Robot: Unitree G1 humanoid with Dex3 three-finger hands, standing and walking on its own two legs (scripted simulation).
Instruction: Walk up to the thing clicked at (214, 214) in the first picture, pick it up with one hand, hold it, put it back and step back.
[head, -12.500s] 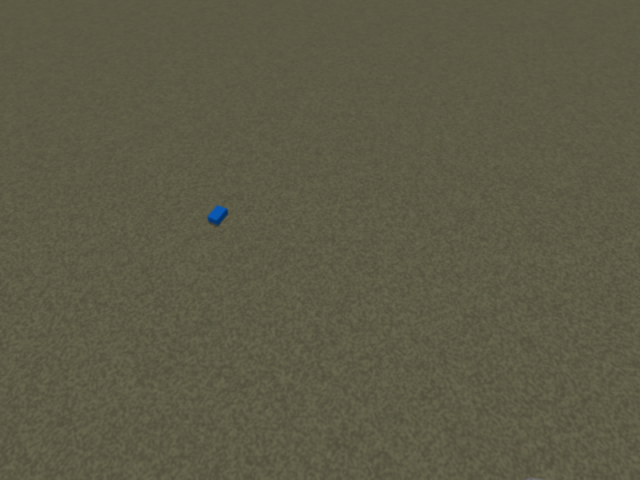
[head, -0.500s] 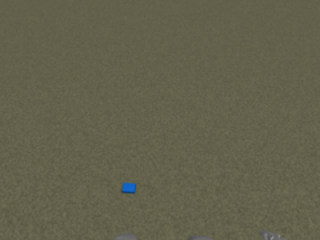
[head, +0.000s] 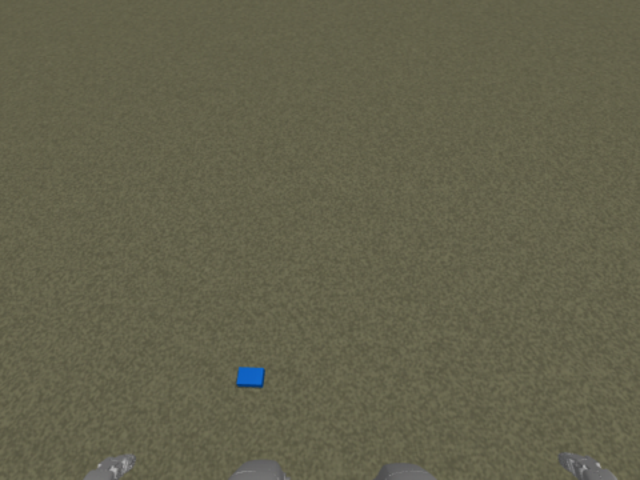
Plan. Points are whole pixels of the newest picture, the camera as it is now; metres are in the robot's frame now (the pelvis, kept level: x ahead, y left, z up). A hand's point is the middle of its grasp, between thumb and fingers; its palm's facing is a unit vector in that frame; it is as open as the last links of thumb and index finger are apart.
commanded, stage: walk up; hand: left
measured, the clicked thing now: (251, 377) +0.44 +0.23 -0.75
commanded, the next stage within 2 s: stand in 1.16 s
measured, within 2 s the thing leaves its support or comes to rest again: neither
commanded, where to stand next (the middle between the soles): +0.04 +0.00 m, yaw +0 degrees
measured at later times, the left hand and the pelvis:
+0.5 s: hand out of the picture +0.09 +0.25 -0.13, palm faces +0.01 -0.93 -0.36, open 7.3 cm; pelvis -0.01 -0.01 +0.02, yaw +0 degrees
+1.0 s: hand out of the picture +0.07 +0.26 -0.14, palm faces -0.01 -0.94 -0.33, open 7.3 cm; pelvis -0.01 +0.00 +0.02, yaw +0 degrees
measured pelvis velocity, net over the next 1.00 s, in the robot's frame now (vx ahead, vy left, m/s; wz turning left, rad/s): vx -0.01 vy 0.00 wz -0.01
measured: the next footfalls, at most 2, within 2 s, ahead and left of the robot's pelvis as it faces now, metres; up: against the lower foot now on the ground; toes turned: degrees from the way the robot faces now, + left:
none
